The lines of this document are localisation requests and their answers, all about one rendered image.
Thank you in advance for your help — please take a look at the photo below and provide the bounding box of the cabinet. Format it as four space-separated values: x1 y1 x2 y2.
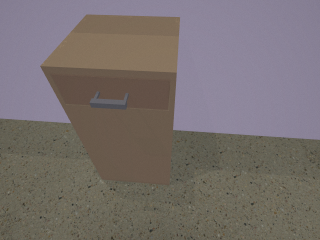
40 14 180 185

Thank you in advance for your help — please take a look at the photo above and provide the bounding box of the drawer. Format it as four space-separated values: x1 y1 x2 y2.
52 73 170 110

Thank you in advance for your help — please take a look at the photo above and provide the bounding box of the handle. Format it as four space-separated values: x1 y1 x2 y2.
89 91 129 110

